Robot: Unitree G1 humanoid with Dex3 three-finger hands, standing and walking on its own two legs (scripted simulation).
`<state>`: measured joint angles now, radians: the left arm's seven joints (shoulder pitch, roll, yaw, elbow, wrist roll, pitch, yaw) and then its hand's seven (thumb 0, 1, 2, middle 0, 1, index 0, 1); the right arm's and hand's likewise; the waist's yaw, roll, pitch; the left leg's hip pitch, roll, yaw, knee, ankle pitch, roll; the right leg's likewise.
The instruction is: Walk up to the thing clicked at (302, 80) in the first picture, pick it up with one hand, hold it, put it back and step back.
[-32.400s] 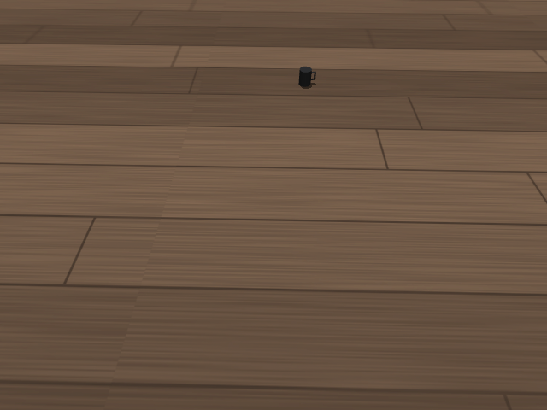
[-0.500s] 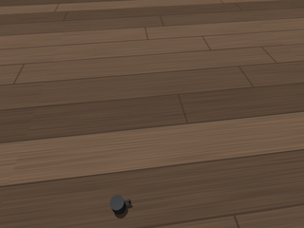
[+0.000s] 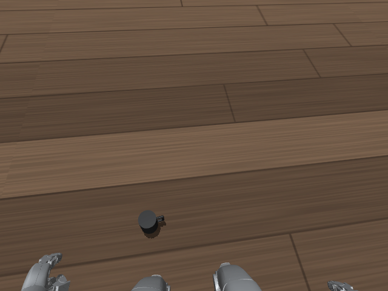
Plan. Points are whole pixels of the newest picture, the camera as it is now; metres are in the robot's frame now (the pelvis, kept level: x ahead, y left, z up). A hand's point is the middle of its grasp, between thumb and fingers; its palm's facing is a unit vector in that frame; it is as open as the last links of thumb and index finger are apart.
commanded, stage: step back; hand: left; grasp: from above
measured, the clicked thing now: (152, 221) +0.43 +0.16 -0.70
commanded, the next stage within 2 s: none
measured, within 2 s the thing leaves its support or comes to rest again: neither
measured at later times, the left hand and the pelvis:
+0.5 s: hand out of the picture +0.00 +0.24 -0.12, palm faces -0.06 -0.91 -0.41, open 7.4 cm; pelvis -0.11 -0.02 +0.01, yaw -3 degrees
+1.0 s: hand out of the picture -0.18 +0.27 -0.15, palm faces -0.08 -0.92 -0.39, open 7.4 cm; pelvis -0.28 +0.00 +0.00, yaw -5 degrees
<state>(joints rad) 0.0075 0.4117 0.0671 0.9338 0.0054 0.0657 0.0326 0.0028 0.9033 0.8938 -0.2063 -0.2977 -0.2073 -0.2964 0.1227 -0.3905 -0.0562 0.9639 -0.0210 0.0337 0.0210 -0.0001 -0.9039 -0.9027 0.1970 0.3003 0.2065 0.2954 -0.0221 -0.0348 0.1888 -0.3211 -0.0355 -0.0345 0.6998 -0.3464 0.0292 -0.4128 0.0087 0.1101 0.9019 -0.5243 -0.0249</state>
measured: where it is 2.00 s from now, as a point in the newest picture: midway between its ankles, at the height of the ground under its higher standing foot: outside the picture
